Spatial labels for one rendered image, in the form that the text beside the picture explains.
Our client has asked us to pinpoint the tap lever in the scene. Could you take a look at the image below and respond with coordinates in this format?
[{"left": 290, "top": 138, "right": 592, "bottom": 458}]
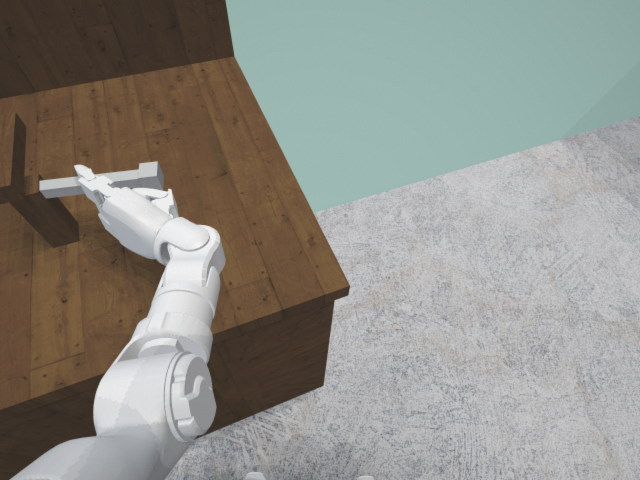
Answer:
[{"left": 39, "top": 161, "right": 164, "bottom": 199}]

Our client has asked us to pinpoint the left robot upper arm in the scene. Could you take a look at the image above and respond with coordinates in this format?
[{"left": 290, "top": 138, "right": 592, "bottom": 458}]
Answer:
[{"left": 10, "top": 351, "right": 216, "bottom": 480}]

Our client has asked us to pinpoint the robot left forearm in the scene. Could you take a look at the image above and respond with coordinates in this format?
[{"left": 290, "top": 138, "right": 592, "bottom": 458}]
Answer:
[{"left": 93, "top": 217, "right": 226, "bottom": 433}]

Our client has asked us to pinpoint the robot left hand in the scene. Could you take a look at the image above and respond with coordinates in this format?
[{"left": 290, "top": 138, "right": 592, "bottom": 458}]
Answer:
[{"left": 74, "top": 165, "right": 179, "bottom": 259}]

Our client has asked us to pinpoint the counter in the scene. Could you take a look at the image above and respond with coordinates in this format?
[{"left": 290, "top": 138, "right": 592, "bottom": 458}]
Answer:
[{"left": 0, "top": 0, "right": 350, "bottom": 480}]

